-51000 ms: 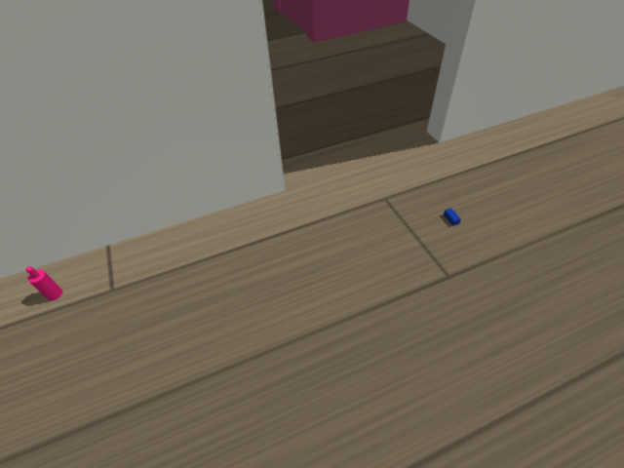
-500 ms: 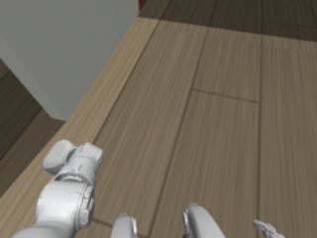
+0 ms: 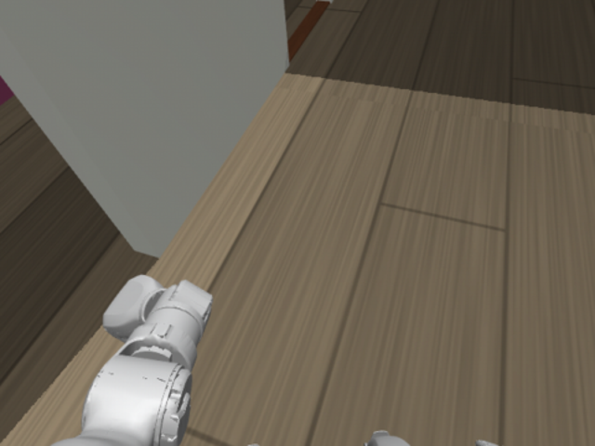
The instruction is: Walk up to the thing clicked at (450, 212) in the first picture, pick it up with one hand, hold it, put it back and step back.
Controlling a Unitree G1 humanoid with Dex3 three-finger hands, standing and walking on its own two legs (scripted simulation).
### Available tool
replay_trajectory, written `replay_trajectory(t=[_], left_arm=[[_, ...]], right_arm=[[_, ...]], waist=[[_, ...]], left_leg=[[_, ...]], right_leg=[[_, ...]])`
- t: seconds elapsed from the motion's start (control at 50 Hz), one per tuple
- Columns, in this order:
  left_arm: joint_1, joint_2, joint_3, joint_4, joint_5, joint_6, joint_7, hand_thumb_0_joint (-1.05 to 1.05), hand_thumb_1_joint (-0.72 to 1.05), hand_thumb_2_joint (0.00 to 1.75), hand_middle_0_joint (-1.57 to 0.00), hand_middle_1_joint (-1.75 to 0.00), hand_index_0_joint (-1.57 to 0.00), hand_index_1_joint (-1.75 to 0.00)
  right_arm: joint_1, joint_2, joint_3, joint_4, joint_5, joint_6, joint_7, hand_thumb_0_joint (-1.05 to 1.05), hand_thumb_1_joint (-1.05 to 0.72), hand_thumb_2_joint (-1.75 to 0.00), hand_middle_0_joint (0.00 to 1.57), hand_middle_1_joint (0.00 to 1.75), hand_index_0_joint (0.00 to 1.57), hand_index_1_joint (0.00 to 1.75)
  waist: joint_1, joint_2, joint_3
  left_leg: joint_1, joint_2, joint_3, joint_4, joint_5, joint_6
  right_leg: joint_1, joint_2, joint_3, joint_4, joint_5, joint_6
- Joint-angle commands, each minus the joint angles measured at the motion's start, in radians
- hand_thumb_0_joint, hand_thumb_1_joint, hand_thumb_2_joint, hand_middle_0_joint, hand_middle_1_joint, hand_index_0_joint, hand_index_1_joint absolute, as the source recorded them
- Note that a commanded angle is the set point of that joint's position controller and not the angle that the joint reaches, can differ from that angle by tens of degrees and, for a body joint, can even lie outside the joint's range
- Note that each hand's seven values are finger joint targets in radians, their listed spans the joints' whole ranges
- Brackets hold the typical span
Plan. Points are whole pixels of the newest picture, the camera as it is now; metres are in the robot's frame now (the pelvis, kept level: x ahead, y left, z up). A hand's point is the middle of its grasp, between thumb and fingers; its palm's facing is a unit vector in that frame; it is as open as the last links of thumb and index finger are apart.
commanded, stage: hold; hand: left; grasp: from above
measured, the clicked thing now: (165, 319) +0.36 +0.23 -0.08
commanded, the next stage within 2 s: crouch in 1.98 s
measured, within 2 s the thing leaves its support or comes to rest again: neither
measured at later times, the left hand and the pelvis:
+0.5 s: hand (146, 309) +0.35 +0.23 -0.02, palm faces -0.18 -0.39 -0.90, open 10.0 cm; pelvis +0.02 +0.01 +0.03, yaw +0 degrees
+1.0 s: hand (146, 308) +0.34 +0.22 +0.00, palm faces -0.15 -0.39 -0.91, open 9.9 cm; pelvis +0.02 +0.00 +0.04, yaw +0 degrees
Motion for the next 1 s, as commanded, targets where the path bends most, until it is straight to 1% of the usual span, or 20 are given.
replay_trajectory(t=[0.0, 0.06, 0.08, 0.1, 0.18, 0.2, 0.22, 0.24, 0.26, 0.3, 0.48, 0.58, 0.62, 0.64, 0.7, 0.76, 0.84, 0.9, 0.92, 0.98], left_arm=[[-0.378, 0.150, -0.019, -0.073, 0.045, -0.005, 0.035, 0.00, 0.58, 0.67, -0.94, -0.66, -0.93, -0.66], [-0.383, 0.145, -0.028, -0.057, 0.081, -0.013, 0.035, 0.00, 0.63, 0.68, -0.96, -0.69, -0.96, -0.69], [-0.380, 0.141, -0.028, -0.078, 0.078, -0.019, 0.036, 0.00, 0.63, 0.65, -0.99, -0.64, -0.98, -0.65], [-0.392, 0.127, -0.031, -0.077, 0.074, -0.019, 0.036, 0.00, 0.65, 0.64, -0.99, -0.66, -0.99, -0.66], [-0.403, 0.143, -0.021, -0.138, 0.071, -0.031, 0.040, 0.00, 0.63, 0.64, -0.96, -0.68, -0.96, -0.68], [-0.419, 0.134, -0.031, -0.166, 0.073, -0.033, 0.039, 0.00, 0.61, 0.65, -0.94, -0.70, -0.95, -0.69], [-0.405, 0.143, -0.029, -0.159, 0.071, -0.033, 0.041, 0.00, 0.62, 0.64, -0.95, -0.70, -0.95, -0.69], [-0.407, 0.147, -0.035, -0.181, 0.082, -0.034, 0.038, 0.00, 0.61, 0.65, -0.95, -0.69, -0.95, -0.69], [-0.410, 0.156, -0.036, -0.195, 0.086, -0.038, 0.038, 0.00, 0.61, 0.63, -0.95, -0.66, -0.95, -0.67], [-0.396, 0.137, -0.049, -0.187, 0.095, -0.036, 0.036, 0.00, 0.59, 0.61, -0.93, -0.67, -0.93, -0.67], [-0.366, 0.108, -0.038, -0.146, 0.049, -0.008, 0.052, 0.00, 0.57, 0.67, -0.91, -0.72, -0.90, -0.72], [-0.375, 0.134, -0.016, -0.103, 0.048, -0.001, 0.054, 0.00, 0.59, 0.66, -0.93, -0.70, -0.92, -0.71], [-0.382, 0.112, -0.032, -0.130, 0.051, -0.002, 0.055, 0.00, 0.59, 0.66, -0.94, -0.68, -0.93, -0.70], [-0.386, 0.136, -0.017, -0.125, 0.058, -0.001, 0.056, 0.00, 0.60, 0.64, -0.94, -0.67, -0.93, -0.69], [-0.373, 0.142, -0.025, -0.175, 0.075, -0.001, 0.057, 0.00, 0.58, 0.64, -0.94, -0.65, -0.92, -0.67], [-0.371, 0.135, -0.037, -0.210, 0.076, 0.007, 0.057, 0.00, 0.59, 0.62, -0.95, -0.65, -0.93, -0.67], [-0.373, 0.138, -0.040, -0.240, 0.061, 0.022, 0.049, 0.00, 0.57, 0.60, -0.93, -0.62, -0.92, -0.63], [-0.362, 0.111, -0.062, -0.238, 0.055, 0.035, 0.046, 0.00, 0.55, 0.60, -0.92, -0.61, -0.90, -0.63], [-0.375, 0.128, -0.050, -0.235, 0.052, 0.039, 0.047, 0.00, 0.55, 0.59, -0.91, -0.62, -0.90, -0.63], [-0.367, 0.105, -0.063, -0.231, 0.038, 0.045, 0.045, 0.00, 0.55, 0.60, -0.92, -0.61, -0.91, -0.63]], right_arm=[[-0.006, -0.153, -0.033, -0.078, 0.000, -0.052, -0.010, 0.00, -0.89, -0.90, 0.20, 0.30, 0.20, 0.30], [0.005, -0.148, -0.035, -0.076, -0.004, -0.052, -0.003, 0.00, -0.90, -0.90, 0.20, 0.30, 0.20, 0.30], [0.001, -0.149, -0.040, -0.084, -0.005, -0.054, 0.002, 0.00, -0.90, -0.90, 0.20, 0.30, 0.20, 0.30], [0.010, -0.150, -0.040, -0.084, -0.006, -0.052, 0.005, 0.00, -0.90, -0.90, 0.20, 0.30, 0.20, 0.30], [0.006, -0.162, -0.049, -0.095, -0.007, -0.048, 0.015, 0.00, -0.90, -0.90, 0.20, 0.30, 0.20, 0.30], [0.013, -0.158, -0.047, -0.096, -0.008, -0.045, 0.016, 0.00, -0.90, -0.90, 0.20, 0.30, 0.20, 0.30], [-0.001, -0.162, -0.047, -0.103, -0.008, -0.044, 0.018, 0.00, -0.90, -0.90, 0.20, 0.30, 0.20, 0.30], [0.000, -0.162, -0.045, -0.103, -0.007, -0.041, 0.016, 0.00, -0.90, -0.90, 0.20, 0.30, 0.20, 0.30], [-0.009, -0.164, -0.045, -0.109, -0.004, -0.038, 0.015, 0.00, -0.90, -0.90, 0.20, 0.30, 0.20, 0.30], [-0.009, -0.159, -0.043, -0.101, -0.004, -0.032, 0.014, 0.00, -0.90, -0.90, 0.20, 0.30, 0.20, 0.30], [-0.027, -0.166, -0.049, -0.111, -0.008, -0.026, 0.025, 0.00, -0.90, -0.90, 0.20, 0.30, 0.20, 0.30], [-0.024, -0.168, -0.054, -0.115, -0.008, -0.024, 0.034, 0.00, -0.90, -0.90, 0.20, 0.30, 0.20, 0.30], [-0.026, -0.166, -0.050, -0.126, -0.006, -0.019, 0.038, 0.00, -0.91, -0.90, 0.20, 0.30, 0.20, 0.30], [-0.025, -0.171, -0.056, -0.117, -0.008, -0.018, 0.038, 0.00, -0.90, -0.90, 0.20, 0.30, 0.20, 0.30], [-0.034, -0.168, -0.052, -0.129, -0.008, -0.015, 0.041, 0.00, -0.91, -0.90, 0.20, 0.30, 0.20, 0.30], [-0.058, -0.167, -0.052, -0.136, -0.007, -0.011, 0.044, 0.00, -0.90, -0.90, 0.20, 0.30, 0.20, 0.30], [-0.081, -0.168, -0.047, -0.136, -0.003, -0.008, 0.038, 0.00, -0.90, -0.90, 0.20, 0.30, 0.20, 0.30], [-0.099, -0.164, -0.035, -0.148, 0.002, -0.008, 0.037, 0.00, -0.90, -0.90, 0.20, 0.30, 0.20, 0.30], [-0.102, -0.167, -0.039, -0.146, 0.001, -0.011, 0.035, 0.00, -0.90, -0.90, 0.20, 0.30, 0.20, 0.30], [-0.117, -0.161, -0.031, -0.150, 0.000, -0.017, 0.033, 0.00, -0.90, -0.90, 0.20, 0.30, 0.20, 0.30]], waist=[[-0.010, -0.074, -0.212], [-0.006, -0.059, -0.226], [0.008, -0.042, -0.228], [-0.003, -0.039, -0.239], [0.005, -0.011, -0.295], [-0.003, -0.017, -0.312], [0.013, -0.021, -0.306], [-0.003, -0.030, -0.312], [0.008, -0.018, -0.301], [0.003, -0.018, -0.293], [0.015, -0.069, -0.231], [0.023, -0.114, -0.236], [0.015, -0.105, -0.246], [0.023, -0.112, -0.265], [0.025, -0.091, -0.303], [0.034, -0.057, -0.290], [0.035, -0.033, -0.244], [0.023, -0.093, -0.218], [0.030, -0.098, -0.217], [0.033, -0.105, -0.203]], left_leg=[[0.169, -0.071, 0.037, -0.160, 0.154, 0.044], [0.206, -0.070, 0.037, -0.187, 0.197, 0.042], [0.221, -0.072, 0.037, -0.196, 0.207, 0.039], [0.233, -0.071, 0.036, -0.202, 0.223, 0.039], [0.304, -0.068, 0.035, -0.217, 0.299, 0.032], [0.324, -0.067, 0.031, -0.219, 0.325, 0.034], [0.331, -0.068, 0.032, -0.225, 0.325, 0.033], [0.345, -0.064, 0.026, -0.230, 0.322, 0.036], [0.346, -0.068, 0.032, -0.241, 0.321, 0.035], [0.361, -0.066, 0.030, -0.250, 0.327, 0.034], [0.368, -0.073, 0.040, -0.270, 0.377, 0.036], [0.352, -0.077, 0.048, -0.268, 0.396, 0.042], [0.368, -0.081, 0.051, -0.266, 0.407, 0.043], [0.361, -0.082, 0.054, -0.259, 0.414, 0.042], [0.383, -0.084, 0.052, -0.264, 0.432, 0.043], [0.400, -0.085, 0.055, -0.282, 0.434, 0.041], [0.409, -0.081, 0.056, -0.314, 0.380, 0.040], [0.412, -0.083, 0.053, -0.325, 0.336, 0.052], [0.402, -0.085, 0.059, -0.324, 0.328, 0.053], [0.409, -0.081, 0.056, -0.344, 0.307, 0.052]], right_leg=[[0.203, 0.046, -0.007, -0.216, 0.162, 0.001], [0.229, 0.046, -0.014, -0.222, 0.217, -0.004], [0.244, 0.043, -0.018, -0.226, 0.230, -0.005], [0.252, 0.042, -0.018, -0.225, 0.247, -0.008], [0.299, 0.046, -0.028, -0.215, 0.322, -0.012], [0.310, 0.047, -0.030, -0.218, 0.348, -0.013], [0.322, 0.047, -0.033, -0.222, 0.347, -0.012], [0.317, 0.048, -0.032, -0.223, 0.345, -0.012], [0.337, 0.047, -0.032, -0.232, 0.344, -0.013], [0.326, 0.049, -0.032, -0.237, 0.344, -0.014], [0.379, 0.048, -0.030, -0.268, 0.411, -0.008], [0.408, 0.043, -0.024, -0.274, 0.469, -0.003], [0.418, 0.040, -0.019, -0.283, 0.499, -0.001], [0.428, 0.038, -0.015, -0.273, 0.522, 0.001], [0.454, 0.039, -0.015, -0.271, 0.542, -0.001], [0.465, 0.041, -0.017, -0.288, 0.524, -0.003], [0.446, 0.044, -0.019, -0.317, 0.428, -0.006], [0.448, 0.042, -0.014, -0.354, 0.398, 0.002], [0.455, 0.039, -0.008, -0.360, 0.403, 0.006], [0.460, 0.041, -0.013, -0.373, 0.362, 0.001]])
